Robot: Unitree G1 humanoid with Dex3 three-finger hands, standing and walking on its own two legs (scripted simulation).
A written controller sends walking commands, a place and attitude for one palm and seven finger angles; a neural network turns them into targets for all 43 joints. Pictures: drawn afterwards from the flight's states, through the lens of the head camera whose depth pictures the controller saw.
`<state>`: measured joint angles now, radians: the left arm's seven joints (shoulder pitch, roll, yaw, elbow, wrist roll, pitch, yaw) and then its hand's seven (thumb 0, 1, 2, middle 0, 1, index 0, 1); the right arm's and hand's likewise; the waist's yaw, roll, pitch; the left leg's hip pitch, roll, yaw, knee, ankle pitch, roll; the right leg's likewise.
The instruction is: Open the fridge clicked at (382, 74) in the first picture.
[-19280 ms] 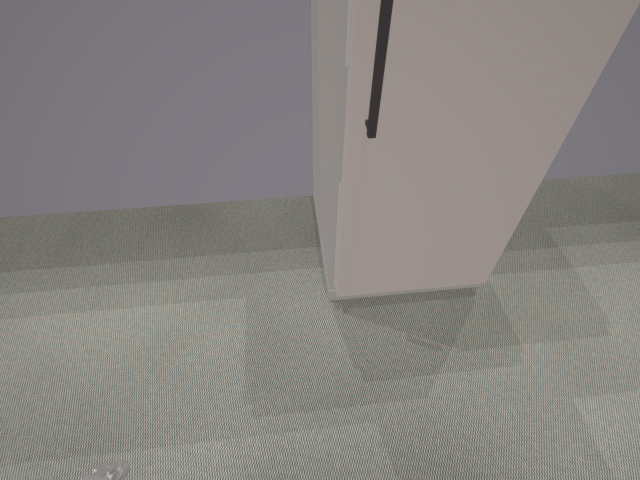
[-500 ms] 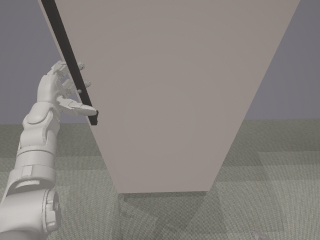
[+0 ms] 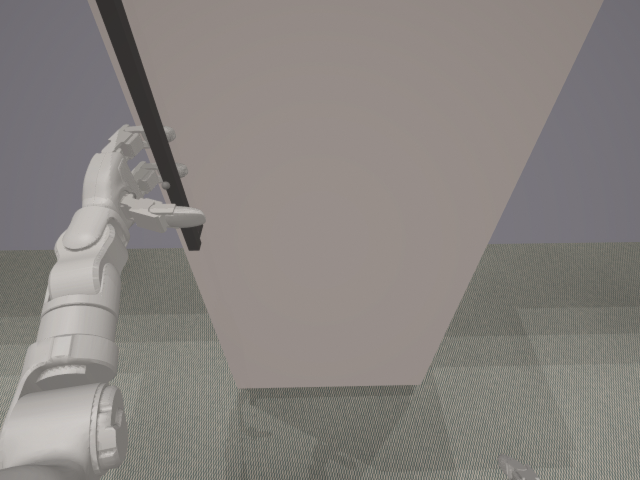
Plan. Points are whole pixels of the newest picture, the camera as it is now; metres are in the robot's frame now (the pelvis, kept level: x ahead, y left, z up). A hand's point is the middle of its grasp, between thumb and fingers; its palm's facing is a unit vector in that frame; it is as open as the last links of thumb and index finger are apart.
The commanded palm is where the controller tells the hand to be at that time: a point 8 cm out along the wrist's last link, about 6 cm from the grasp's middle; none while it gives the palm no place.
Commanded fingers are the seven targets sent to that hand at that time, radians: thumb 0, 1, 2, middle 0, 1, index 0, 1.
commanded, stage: grip the handle and tug to test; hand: left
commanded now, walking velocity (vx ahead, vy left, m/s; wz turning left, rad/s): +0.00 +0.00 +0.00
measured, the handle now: (164, 142) +0.48 +0.22 +0.20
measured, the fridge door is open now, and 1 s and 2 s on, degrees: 0 0 12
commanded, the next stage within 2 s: pull the door a little, standing still in 1.24 s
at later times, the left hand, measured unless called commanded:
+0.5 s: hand (166, 183) +0.42 +0.21 +0.18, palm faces +0.07 -1.00 +0.02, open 6.5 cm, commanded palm +0.38 +0.26 +0.17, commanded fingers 0.00 0.90 0.90 -0.45 -1.40 -0.45 -1.40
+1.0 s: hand (169, 183) +0.42 +0.20 +0.18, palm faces +0.09 -1.00 +0.01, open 6.5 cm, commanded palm +0.37 +0.25 +0.17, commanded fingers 0.00 0.90 0.90 -0.45 -1.40 -0.45 -1.40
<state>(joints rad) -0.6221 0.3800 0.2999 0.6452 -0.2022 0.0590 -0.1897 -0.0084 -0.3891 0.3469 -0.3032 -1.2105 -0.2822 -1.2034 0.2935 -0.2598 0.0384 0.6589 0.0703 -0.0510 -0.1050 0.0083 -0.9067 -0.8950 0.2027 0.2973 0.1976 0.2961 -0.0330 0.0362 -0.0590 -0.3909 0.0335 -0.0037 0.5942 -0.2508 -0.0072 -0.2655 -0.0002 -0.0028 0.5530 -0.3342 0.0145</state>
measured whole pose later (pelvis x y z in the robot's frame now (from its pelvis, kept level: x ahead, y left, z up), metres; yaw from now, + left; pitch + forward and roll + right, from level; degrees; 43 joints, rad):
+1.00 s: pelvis +0.02 +0.00 +0.00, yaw -1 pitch +3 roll -1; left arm -0.50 0.36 0.33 0.47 -0.21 0.13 -0.17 0.01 0.67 0.77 -0.29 -1.35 -0.27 -1.35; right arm 0.27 -0.26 0.03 0.63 0.07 -0.02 -0.10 0.01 -0.91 -0.90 0.20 0.30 0.20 0.30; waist -0.03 0.04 -0.07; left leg -0.34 0.04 0.01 0.56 -0.27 -0.01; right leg -0.22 0.00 0.01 0.52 -0.34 0.01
